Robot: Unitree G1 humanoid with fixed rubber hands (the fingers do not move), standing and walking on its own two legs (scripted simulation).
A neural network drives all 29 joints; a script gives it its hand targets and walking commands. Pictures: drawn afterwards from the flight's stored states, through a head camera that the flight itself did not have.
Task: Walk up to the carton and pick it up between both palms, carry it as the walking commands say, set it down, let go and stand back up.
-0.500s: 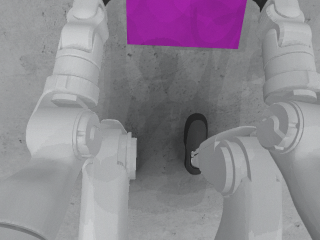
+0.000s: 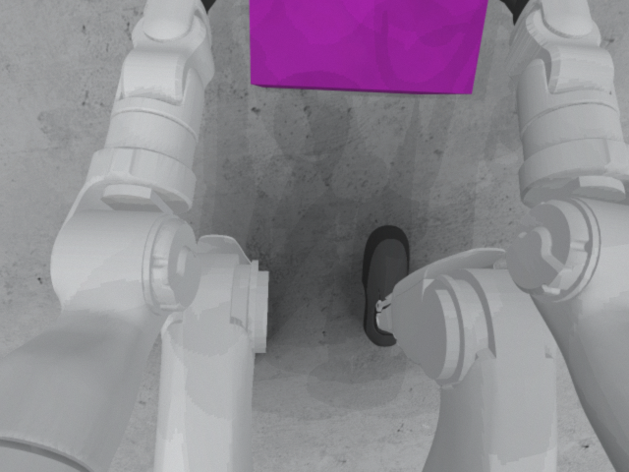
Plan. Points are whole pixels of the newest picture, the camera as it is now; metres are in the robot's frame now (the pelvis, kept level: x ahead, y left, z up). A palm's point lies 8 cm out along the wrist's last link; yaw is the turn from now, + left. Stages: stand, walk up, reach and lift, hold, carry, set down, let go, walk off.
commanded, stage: set down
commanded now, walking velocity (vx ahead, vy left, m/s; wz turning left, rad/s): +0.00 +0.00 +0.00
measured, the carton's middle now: (356, 10) +0.54 -0.05 -0.28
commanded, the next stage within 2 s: none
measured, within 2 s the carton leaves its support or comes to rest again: rests again in 0.18 s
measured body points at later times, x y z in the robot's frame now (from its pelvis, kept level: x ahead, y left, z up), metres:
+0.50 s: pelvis +0.00 +0.00 -0.01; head +0.37 +0.02 +0.24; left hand +0.54 +0.17 -0.21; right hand +0.53 -0.20 -0.20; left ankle +0.07 +0.13 -0.33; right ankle +0.12 -0.12 -0.33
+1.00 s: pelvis -0.02 +0.00 +0.00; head +0.35 +0.00 +0.24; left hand +0.56 +0.16 -0.16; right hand +0.54 -0.24 -0.15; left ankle +0.07 +0.13 -0.33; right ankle +0.12 -0.12 -0.33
